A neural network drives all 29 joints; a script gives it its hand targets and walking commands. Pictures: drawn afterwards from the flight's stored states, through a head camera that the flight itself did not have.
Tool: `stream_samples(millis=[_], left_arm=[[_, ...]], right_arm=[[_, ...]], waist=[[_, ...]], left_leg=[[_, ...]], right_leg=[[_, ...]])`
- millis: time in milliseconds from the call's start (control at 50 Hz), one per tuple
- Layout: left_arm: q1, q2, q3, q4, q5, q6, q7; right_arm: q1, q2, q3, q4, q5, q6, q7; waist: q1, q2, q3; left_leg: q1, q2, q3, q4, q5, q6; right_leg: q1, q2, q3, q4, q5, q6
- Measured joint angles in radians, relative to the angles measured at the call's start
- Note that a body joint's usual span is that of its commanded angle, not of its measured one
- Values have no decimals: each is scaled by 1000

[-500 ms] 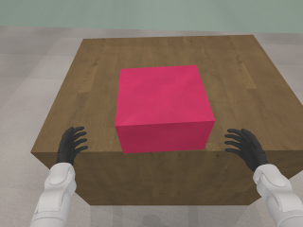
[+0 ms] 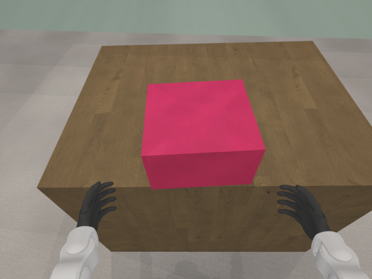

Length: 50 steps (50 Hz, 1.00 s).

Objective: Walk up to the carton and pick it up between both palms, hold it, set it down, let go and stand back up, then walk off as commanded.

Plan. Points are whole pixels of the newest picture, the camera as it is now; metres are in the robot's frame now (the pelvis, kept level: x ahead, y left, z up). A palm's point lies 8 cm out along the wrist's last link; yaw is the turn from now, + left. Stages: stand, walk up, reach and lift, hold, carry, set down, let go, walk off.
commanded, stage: set down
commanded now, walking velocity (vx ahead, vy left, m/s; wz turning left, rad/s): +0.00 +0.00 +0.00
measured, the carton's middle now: (198, 132) +0.47 +0.02 +0.01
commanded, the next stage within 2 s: let go in 1.04 s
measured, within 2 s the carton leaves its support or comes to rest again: neither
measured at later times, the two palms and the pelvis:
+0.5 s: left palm (89, 239) +0.20 +0.24 -0.03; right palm (305, 248) +0.20 -0.22 -0.06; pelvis +0.01 +0.00 +0.00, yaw +0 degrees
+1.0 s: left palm (91, 254) +0.17 +0.24 -0.05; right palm (300, 264) +0.18 -0.21 -0.09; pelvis +0.01 +0.00 +0.00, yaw +0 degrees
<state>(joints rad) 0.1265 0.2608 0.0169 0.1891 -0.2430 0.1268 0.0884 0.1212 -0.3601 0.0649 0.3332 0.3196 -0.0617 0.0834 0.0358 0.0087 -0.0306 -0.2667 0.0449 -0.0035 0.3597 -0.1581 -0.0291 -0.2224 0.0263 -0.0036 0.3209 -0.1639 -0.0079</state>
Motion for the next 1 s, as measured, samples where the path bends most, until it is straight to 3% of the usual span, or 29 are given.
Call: stream_samples(millis=[220, 420, 1000], left_arm=[[29, 0, -8, 0, 21, 3, -25], [81, 0, -14, 2, 52, -2, -41], [83, 0, -25, 147, 112, 30, -84]], right_arm=[[7, 57, -6, 75, -63, -2, -15], [15, 82, -16, 194, -116, -79, -22], [15, 157, -44, 390, -284, -143, -73]], waist=[[0, 0, 32], [0, 0, 43], [0, 0, 74]], left_leg=[[5, -6, 0, -1, -5, 0], [13, -7, 0, -1, -9, 0], [46, -15, 1, -1, -14, 0]], right_leg=[[6, -5, 0, -1, -5, 0], [16, -7, 0, -4, -7, 0], [27, -15, 0, 43, -38, 0]])
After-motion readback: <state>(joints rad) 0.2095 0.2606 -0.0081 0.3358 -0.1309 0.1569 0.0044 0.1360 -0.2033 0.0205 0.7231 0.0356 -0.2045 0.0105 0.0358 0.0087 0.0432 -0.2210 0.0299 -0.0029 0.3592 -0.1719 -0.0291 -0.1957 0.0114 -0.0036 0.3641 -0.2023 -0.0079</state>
